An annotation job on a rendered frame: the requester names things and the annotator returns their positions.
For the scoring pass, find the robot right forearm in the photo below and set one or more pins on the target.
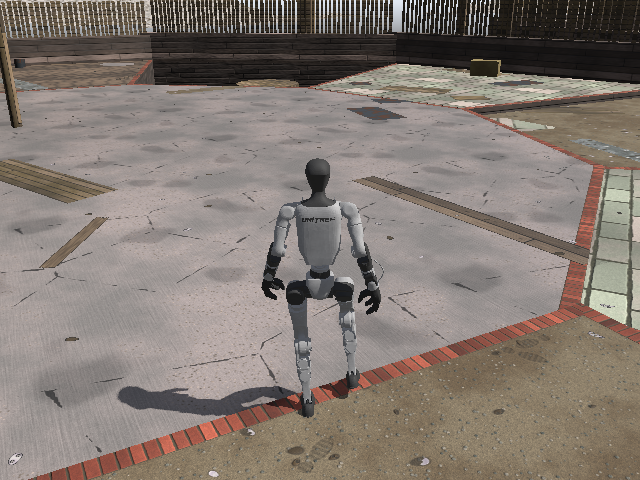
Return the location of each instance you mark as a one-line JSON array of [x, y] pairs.
[[367, 270]]

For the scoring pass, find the robot left hand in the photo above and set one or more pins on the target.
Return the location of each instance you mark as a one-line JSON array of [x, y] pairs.
[[276, 284]]

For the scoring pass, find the robot left thigh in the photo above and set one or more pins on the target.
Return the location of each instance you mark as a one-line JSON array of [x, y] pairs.
[[297, 305]]

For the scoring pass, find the robot left forearm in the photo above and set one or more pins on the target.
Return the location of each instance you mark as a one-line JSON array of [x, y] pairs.
[[271, 266]]

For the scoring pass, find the robot torso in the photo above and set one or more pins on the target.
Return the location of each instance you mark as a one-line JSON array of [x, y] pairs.
[[319, 239]]

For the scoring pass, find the left robot upper arm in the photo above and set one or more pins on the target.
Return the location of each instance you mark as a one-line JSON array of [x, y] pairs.
[[286, 213]]

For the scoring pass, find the robot right hand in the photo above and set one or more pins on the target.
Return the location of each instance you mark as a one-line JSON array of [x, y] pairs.
[[375, 299]]

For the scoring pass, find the right robot upper arm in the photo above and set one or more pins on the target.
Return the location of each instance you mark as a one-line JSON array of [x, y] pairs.
[[350, 211]]

